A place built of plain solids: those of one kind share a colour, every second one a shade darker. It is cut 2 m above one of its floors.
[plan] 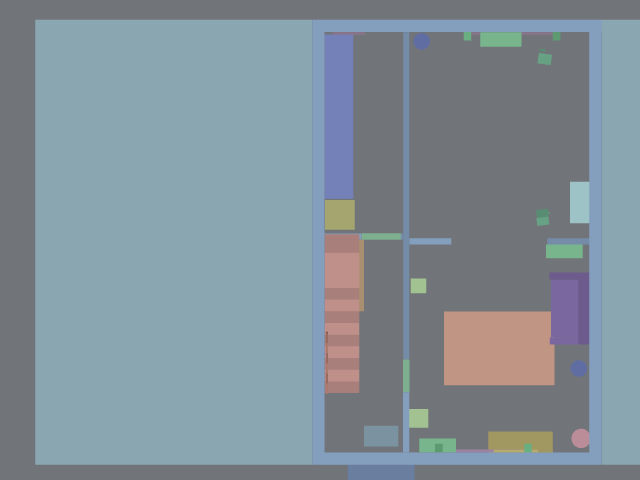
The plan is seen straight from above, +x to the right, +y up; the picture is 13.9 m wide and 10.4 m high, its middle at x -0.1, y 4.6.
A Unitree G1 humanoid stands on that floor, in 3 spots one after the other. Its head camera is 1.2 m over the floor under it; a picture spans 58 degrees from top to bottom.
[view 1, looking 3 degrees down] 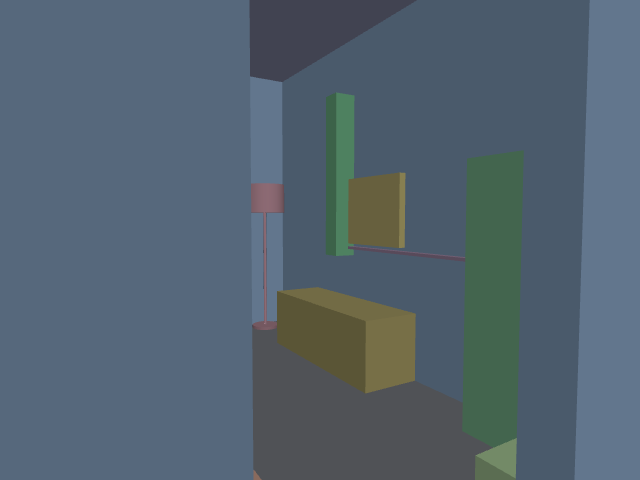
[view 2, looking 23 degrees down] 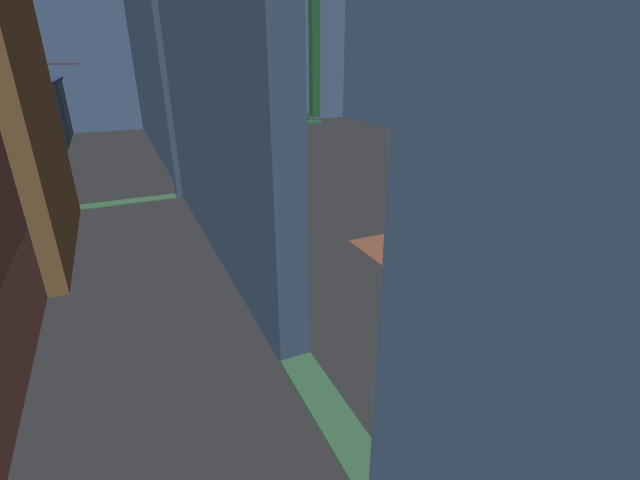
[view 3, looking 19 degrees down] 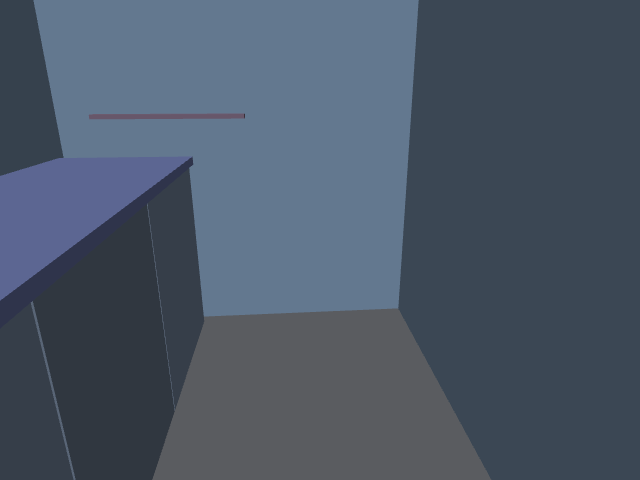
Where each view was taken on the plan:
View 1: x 1.23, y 2.21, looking -31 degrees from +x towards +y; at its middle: wall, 4.29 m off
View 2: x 1.22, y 0.60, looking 65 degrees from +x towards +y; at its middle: ground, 3.07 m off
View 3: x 1.05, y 6.89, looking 85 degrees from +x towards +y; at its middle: wall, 2.35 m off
